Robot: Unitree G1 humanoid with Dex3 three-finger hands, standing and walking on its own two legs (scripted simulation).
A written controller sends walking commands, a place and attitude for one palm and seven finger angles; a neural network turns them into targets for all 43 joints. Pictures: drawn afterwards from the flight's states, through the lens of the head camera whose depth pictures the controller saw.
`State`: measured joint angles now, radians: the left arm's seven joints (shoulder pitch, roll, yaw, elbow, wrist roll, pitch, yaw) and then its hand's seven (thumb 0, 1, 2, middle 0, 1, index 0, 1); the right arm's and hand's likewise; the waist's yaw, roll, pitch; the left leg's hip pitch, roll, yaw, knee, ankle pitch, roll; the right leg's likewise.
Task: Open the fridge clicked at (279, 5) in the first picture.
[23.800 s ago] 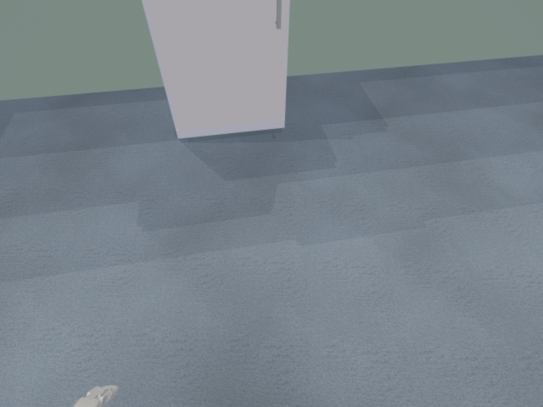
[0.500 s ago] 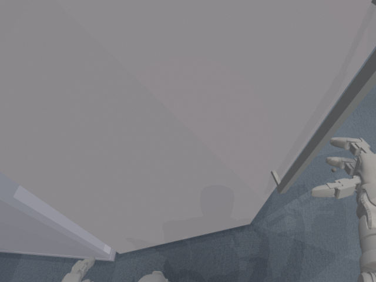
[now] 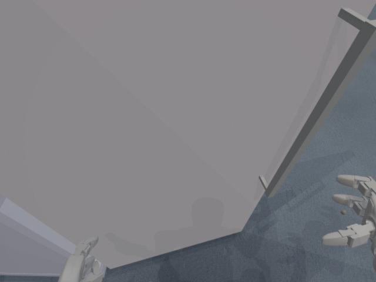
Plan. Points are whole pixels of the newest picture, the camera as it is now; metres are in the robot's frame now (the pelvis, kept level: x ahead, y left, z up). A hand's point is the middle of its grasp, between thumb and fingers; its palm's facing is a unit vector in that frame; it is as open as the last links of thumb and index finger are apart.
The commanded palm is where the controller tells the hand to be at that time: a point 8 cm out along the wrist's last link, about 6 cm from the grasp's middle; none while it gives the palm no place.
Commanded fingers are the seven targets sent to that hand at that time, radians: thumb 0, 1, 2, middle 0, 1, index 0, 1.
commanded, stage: slip the hand off the handle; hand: right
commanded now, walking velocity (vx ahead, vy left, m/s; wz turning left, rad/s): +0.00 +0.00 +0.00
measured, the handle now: (295, 135) +0.39 -0.19 +0.12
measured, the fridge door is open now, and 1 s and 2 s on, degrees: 74 74 74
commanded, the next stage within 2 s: draw the hand back to the body in 0.18 s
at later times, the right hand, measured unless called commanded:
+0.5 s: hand (358, 221) +0.24 -0.29 +0.06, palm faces +0.00 +0.99 -0.12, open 14.6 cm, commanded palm +0.20 -0.34 +0.07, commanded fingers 0.00 0.55 -0.20 0.25 1.15 0.25 1.15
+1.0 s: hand out of the picture +0.20 -0.30 +0.11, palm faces +0.34 +0.88 -0.32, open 13.6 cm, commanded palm +0.16 -0.34 +0.14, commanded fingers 0.00 -0.03 -0.48 0.23 0.81 0.23 0.81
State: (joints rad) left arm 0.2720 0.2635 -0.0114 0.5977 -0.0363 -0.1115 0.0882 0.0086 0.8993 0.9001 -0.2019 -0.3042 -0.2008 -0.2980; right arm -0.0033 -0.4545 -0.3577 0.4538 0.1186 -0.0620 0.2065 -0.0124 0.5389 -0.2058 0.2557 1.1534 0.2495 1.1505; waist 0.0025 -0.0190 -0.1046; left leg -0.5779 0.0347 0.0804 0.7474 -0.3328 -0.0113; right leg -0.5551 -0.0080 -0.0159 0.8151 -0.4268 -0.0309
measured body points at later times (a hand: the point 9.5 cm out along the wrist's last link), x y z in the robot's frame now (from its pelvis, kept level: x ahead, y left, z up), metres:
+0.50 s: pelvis -0.01 +0.01 -0.01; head +0.02 -0.01 +0.44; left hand +0.15 +0.26 -0.08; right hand +0.24 -0.34 +0.07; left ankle +0.02 +0.13 -0.71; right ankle -0.01 -0.09 -0.71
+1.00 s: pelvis -0.01 -0.02 +0.01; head -0.02 -0.04 +0.46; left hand +0.16 +0.19 -0.05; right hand +0.17 -0.35 +0.13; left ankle +0.02 +0.13 -0.71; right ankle -0.01 -0.10 -0.71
